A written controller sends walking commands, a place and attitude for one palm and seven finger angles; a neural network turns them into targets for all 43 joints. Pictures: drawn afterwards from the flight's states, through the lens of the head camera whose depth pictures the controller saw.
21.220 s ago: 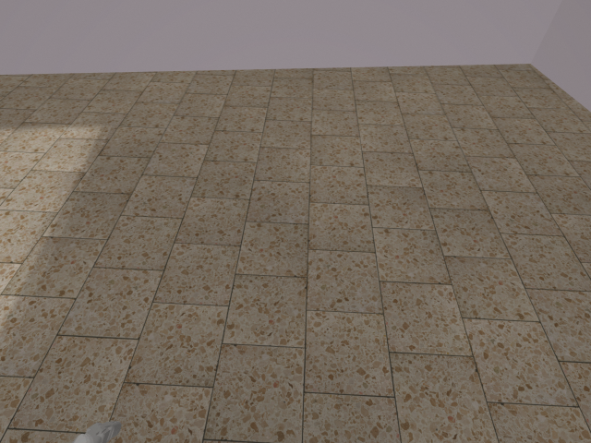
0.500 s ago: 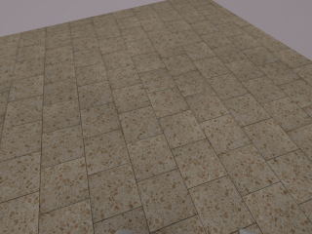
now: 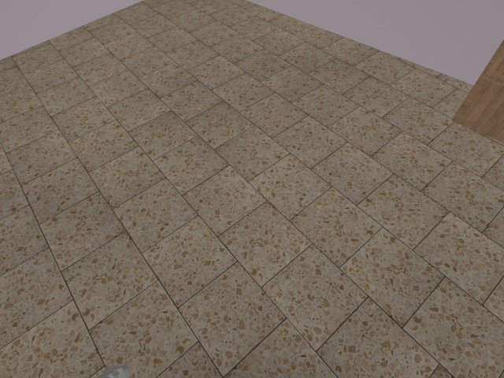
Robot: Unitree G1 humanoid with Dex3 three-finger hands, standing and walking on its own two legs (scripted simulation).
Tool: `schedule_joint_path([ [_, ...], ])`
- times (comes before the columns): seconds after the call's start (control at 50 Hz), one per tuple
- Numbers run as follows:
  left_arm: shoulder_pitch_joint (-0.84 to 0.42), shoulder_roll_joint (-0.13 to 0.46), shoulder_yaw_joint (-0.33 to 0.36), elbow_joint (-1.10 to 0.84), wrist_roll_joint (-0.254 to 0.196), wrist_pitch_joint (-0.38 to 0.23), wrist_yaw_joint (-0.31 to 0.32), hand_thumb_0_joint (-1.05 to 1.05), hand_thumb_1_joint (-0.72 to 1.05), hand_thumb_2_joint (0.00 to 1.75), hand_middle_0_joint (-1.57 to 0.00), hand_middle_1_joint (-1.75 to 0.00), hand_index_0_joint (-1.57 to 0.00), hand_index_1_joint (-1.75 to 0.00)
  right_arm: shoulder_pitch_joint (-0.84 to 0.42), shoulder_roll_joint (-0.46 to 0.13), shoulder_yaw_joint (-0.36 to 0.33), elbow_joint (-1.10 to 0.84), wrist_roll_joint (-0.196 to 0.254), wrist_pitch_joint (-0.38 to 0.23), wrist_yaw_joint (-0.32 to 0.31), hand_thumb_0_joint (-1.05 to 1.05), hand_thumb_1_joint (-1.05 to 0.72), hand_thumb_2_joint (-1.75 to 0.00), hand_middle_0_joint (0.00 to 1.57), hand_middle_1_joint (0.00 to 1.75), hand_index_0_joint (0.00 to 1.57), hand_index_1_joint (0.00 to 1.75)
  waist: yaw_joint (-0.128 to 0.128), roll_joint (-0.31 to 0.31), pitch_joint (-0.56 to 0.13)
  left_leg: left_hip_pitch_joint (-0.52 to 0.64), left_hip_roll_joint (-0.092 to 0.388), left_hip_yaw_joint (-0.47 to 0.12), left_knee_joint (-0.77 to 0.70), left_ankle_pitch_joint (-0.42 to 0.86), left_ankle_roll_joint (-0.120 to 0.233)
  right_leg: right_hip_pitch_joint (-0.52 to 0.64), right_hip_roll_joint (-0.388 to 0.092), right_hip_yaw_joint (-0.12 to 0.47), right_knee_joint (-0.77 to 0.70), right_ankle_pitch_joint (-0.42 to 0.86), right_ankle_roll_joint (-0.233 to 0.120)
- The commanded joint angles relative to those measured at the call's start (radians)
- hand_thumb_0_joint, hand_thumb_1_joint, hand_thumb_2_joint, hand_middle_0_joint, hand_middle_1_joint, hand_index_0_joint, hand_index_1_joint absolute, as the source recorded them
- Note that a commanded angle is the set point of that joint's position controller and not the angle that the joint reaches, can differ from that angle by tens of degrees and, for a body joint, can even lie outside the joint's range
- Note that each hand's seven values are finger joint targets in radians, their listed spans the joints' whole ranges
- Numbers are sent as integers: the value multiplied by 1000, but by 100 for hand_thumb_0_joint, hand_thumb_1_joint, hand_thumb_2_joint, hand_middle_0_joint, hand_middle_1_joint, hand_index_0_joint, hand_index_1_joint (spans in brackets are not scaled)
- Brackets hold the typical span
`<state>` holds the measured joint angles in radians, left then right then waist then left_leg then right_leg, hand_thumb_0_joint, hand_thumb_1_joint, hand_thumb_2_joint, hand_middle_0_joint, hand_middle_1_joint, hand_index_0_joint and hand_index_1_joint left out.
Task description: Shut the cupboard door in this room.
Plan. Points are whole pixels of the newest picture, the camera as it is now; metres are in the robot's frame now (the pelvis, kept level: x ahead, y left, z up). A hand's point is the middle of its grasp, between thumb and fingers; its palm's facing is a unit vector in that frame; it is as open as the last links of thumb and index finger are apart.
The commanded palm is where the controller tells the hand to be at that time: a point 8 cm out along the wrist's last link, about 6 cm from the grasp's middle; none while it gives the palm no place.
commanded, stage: turn or walk to find it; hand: left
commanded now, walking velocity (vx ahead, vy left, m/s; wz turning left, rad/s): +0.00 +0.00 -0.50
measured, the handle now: out of the picture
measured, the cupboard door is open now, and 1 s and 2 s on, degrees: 82 82 82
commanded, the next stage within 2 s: none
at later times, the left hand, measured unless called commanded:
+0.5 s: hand out of the picture +0.11 +0.19 -0.16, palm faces -0.14 -0.97 -0.22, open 7.4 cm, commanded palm none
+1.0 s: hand (227, 331) +0.21 +0.07 -0.14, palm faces -0.47 -0.85 -0.25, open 7.4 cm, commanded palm none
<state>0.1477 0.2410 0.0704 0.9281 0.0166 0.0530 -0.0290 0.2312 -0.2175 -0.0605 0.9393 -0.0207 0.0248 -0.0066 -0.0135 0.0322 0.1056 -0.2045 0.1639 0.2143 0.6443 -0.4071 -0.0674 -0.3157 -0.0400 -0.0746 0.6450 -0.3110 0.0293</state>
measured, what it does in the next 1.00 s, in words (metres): steps on the spot, turning right: left foot, then right foot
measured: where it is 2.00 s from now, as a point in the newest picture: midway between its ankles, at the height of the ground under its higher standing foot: (345, 334)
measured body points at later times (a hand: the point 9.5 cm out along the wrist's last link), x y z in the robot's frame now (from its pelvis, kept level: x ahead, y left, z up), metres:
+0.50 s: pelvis +0.00 +0.00 +0.01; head +0.05 +0.01 +0.46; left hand +0.12 +0.24 -0.14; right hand +0.07 -0.27 -0.12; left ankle +0.01 +0.13 -0.72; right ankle +0.01 -0.11 -0.72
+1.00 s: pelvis +0.02 -0.05 +0.00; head +0.03 -0.09 +0.44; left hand +0.24 +0.11 -0.12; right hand -0.12 -0.27 -0.17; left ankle +0.01 +0.12 -0.70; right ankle -0.03 -0.13 -0.72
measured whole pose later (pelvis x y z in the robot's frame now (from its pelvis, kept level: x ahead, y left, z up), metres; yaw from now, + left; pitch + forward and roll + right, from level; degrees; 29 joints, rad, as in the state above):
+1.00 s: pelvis +0.02 -0.05 +0.00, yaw -28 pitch +0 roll +0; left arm 0.13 0.20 0.06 0.93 0.02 0.00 -0.04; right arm 0.34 -0.25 -0.07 1.02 -0.02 0.03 0.00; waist -0.04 0.07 0.06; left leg -0.24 0.20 0.19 0.85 -0.54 -0.07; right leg -0.31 -0.03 -0.13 0.67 -0.35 -0.03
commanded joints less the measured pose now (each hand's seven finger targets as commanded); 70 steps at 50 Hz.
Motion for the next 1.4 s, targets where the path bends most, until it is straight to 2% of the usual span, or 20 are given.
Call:
schedule_joint_path([
  [0.0, 241, 276, 56, 0, -7, -48, 40, 0, 90, 90, -20, -30, -20, -30, -87, -95, -14, -135, 13, -4, -20, 0, -90, -90, 20, 30, 20, 30, 122, -294, -225, -382, -68, -161, 488, -280, 7, 380, -385, 454, -224, 895, -234],
  [0.06, 66, 192, 47, -47, -5, -33, 56, 0, 90, 90, -20, -30, -20, -30, -80, -110, -18, -96, 10, 6, -24, 0, -90, -90, 20, 30, 20, 30, 61, -200, -140, -382, -29, -233, 557, -110, 9, 241, -275, 367, -252, 567, -240],
  [0.14, 26, 171, 30, -65, 0, -46, 48, 0, 90, 90, -20, -30, -20, -30, -32, -101, -14, -61, 2, 11, -13, 0, -90, -90, 20, 30, 20, 30, 26, -148, -169, -324, -61, -198, 468, -2, -16, 211, -200, 272, -251, 577, -192],
  [0.36, 39, 188, 42, -57, 10, -38, 42, 0, 90, 90, -20, -30, -20, -30, -96, -95, -11, -99, 14, -5, -18, 0, -90, -90, 20, 30, 20, 30, 42, -180, -140, -200, -109, -198, 150, -25, -3, 128, -179, 427, -271, 421, -222],
  [0.44, -21, 180, 40, -70, -3, -26, 39, 0, 90, 90, -20, -30, -20, -30, 28, -103, -12, -66, 19, -22, -27, 0, -90, -90, 20, 30, 20, 30, -25, -161, -182, 55, -129, -179, -178, 158, 15, 14, -107, 416, -180, 366, -143],
  [0.46, -11, 134, 33, -79, -9, -23, 38, 0, 90, 90, -20, -30, -20, -30, 52, -146, -19, -62, 17, -32, -30, 0, -90, -90, 20, 30, 20, 30, -31, -26, -197, 172, -20, -294, -300, 170, 47, -104, -23, 359, -70, 220, -95],
  [0.48, 24, 77, 21, -93, -15, -20, 28, 0, 90, 90, -20, -30, -20, -30, 36, -240, -34, -80, 3, -37, -28, 0, -90, -90, 20, 30, 20, 30, -19, 271, -182, 238, 231, -544, -384, 268, 125, -284, 114, 203, 142, -153, -31],
  [0.5, 15, 97, 25, -93, -1, -15, 27, 0, 90, 90, -20, -30, -20, -30, 18, -264, -39, -94, 2, -26, -27, 0, -90, -90, 20, 30, 20, 30, -22, 250, -155, 131, 331, -555, -388, 318, 198, -277, 85, 154, 344, -288, -7],
  [0.56, 42, 122, 48, -59, 12, -7, 10, 0, 90, 90, -20, -30, -20, -30, -97, -160, -11, -124, -3, -33, -34, 0, -90, -90, 20, 30, 20, 30, 36, 149, -93, 19, 190, -349, -358, 411, 177, -263, 43, 145, 553, -151, 19],
  [0.66, 17, 74, 28, -59, 1, -10, 1, 0, 90, 90, -20, -30, -20, -30, 14, -150, -23, -84, -1, -40, -32, 0, -90, -90, 20, 30, 20, 30, -2, 114, -134, 192, 145, -192, -264, 719, 190, -304, 14, 78, 519, -102, 48],
  [0.76, -94, 50, 14, -94, 5, -15, -17, 0, 90, 90, -20, -30, -20, -30, 112, -166, -36, -35, -10, -47, -18, 0, -90, -90, 20, 30, 20, 30, -54, 160, -98, 212, 201, -202, -342, 340, 202, -290, -37, 23, 318, -115, 39],
  [0.84, -111, 32, 6, -98, 6, -32, -28, 0, 90, 90, -20, -30, -20, -30, 97, -190, -45, -17, -15, -50, -7, 0, -90, -90, 20, 30, 20, 30, -52, 179, -82, 135, 221, -150, -327, 190, 177, -144, -22, -46, 91, -161, 11],
  [0.9, 54, 52, 17, -40, 9, -49, -22, 0, 90, 90, -20, -30, -20, -30, 55, -184, -41, -13, -13, -49, -2, 0, -90, -90, 20, 30, 20, 30, 48, 86, -117, -24, 173, -60, -133, 114, 106, 154, 34, -100, -132, -16, -26],
  [0.92, 212, 133, 35, 13, 13, -63, -12, 0, 90, 90, -20, -30, -20, -30, 33, -151, -32, -27, 0, -51, 6, 0, -90, -90, 20, 30, 20, 30, 126, -110, -180, -197, 106, 35, 107, 86, 55, 402, -47, 17, -230, -51, -65],
  [0.94, 352, 270, 59, 60, 12, -78, 7, 0, 90, 90, -20, -30, -20, -30, -55, -66, -2, -93, 5, -52, 14, 0, -90, -90, 20, 30, 20, 30, 195, -468, -169, -542, -51, 33, 432, -281, 1, 541, -314, 483, -352, -54, -173],
  [0.96, 395, 278, 57, 71, -10, -71, 26, 0, 90, 90, -20, -30, -20, -30, -128, -102, -3, -134, -1, -45, 12, 0, -90, -90, 20, 30, 20, 30, 196, -356, -151, -617, -56, -115, 564, -253, 13, 504, -401, 629, -418, 35, -231],
  [1.02, 180, 177, 37, 22, -9, -85, 31, 0, 90, 90, -20, -30, -20, -30, -123, -111, -20, -87, -9, -46, 19, 0, -90, -90, 20, 30, 20, 30, 98, -161, 5, -576, 17, -205, 602, 14, 21, 253, -311, 481, -438, -163, -223],
  [1.08, 124, 116, 13, 13, -3, -111, 27, 0, 90, 90, -20, -30, -20, -30, -20, -87, -19, -31, -17, -39, 27, 0, -90, -90, 20, 30, 20, 30, 24, -113, -14, -452, 3, -167, 493, 142, -7, 179, -206, 271, -437, 92, -176],
  [1.26, 267, 84, -7, 106, 1, -143, 42, 0, 90, 90, -20, -30, -20, -30, -170, -63, -6, -80, -6, -51, 36, 0, -90, -90, 20, 30, 20, 30, 43, -127, 2, -566, -23, -151, 314, 268, -14, 345, -178, 222, -412, 498, -196],
  [1.38, 305, 93, -9, 151, 2, -137, 58, 0, 90, 90, -20, -30, -20, -30, -230, -42, 13, -96, -2, -81, 34, 0, -90, -90, 20, 30, 20, 30, 49, -151, -27, -334, -103, -79, 3, 232, 43, 400, -169, 197, -296, 825, -172],
])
